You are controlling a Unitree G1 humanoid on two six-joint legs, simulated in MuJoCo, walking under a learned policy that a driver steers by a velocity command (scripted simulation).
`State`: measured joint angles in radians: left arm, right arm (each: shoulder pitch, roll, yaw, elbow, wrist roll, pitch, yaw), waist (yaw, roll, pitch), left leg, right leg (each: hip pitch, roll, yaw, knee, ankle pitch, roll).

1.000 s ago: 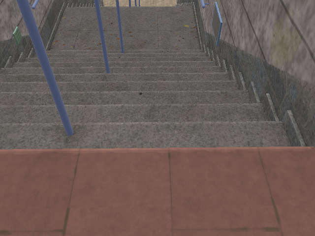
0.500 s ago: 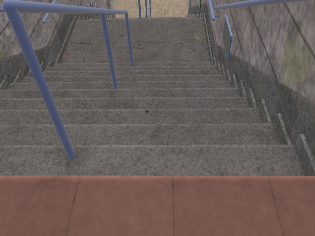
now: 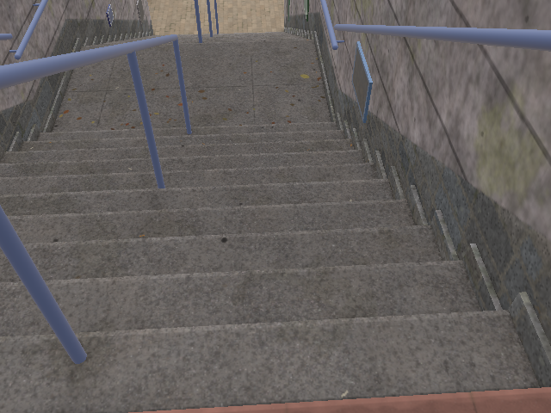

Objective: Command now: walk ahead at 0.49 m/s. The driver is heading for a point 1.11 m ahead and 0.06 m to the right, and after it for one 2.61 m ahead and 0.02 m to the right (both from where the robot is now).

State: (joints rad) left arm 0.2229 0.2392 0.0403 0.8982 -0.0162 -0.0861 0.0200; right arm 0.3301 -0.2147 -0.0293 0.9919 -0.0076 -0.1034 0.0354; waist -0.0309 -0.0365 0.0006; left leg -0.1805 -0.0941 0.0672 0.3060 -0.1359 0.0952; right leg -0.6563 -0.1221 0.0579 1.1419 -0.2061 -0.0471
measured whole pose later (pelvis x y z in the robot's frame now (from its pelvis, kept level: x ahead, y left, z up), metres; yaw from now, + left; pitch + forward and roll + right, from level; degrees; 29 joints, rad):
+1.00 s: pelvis +0.50 +0.00 -0.08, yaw +0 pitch +3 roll -2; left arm 0.53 0.21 0.05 0.99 -0.02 -0.07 0.07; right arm 0.10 -0.25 -0.07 0.89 0.04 -0.11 0.08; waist 0.11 -0.02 -0.01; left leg -0.66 0.11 -0.02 0.83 0.11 0.00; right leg -0.09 -0.06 -0.01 0.81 -0.77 0.07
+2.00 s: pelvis +1.04 +0.09 -0.38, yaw -23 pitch +2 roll -1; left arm 0.35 0.18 0.04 0.84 -0.02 -0.04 0.03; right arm 0.16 -0.24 -0.06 0.75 -0.02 -0.07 -0.03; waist 0.00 0.05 -0.04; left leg -0.77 0.07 -0.18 1.04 0.17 -0.07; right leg -0.38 0.17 0.12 0.76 -0.40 -0.10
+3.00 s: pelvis +1.61 -0.01 -0.70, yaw +4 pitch +0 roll -1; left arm 0.38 0.19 0.03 0.91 0.01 -0.05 -0.04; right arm 0.37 -0.20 -0.05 0.80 0.04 0.04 -0.06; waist -0.04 0.04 -0.01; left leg -0.76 -0.06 -0.11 1.90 -0.48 0.03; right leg -0.32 0.04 0.00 0.61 -0.29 -0.03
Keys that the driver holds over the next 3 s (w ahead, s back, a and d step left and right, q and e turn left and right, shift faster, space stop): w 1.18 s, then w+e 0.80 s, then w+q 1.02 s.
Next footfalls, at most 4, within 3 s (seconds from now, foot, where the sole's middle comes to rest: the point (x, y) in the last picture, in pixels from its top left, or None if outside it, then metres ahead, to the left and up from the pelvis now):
0.30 right None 0.34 -0.17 -0.78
1.10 left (209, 372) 0.71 0.20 -0.95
1.72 right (272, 302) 1.04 0.00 -1.12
2.24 left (226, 263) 1.34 0.19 -1.29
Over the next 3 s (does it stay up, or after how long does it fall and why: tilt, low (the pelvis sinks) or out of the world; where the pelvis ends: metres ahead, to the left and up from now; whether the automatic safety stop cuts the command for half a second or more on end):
stays up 1.61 -0.01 -0.70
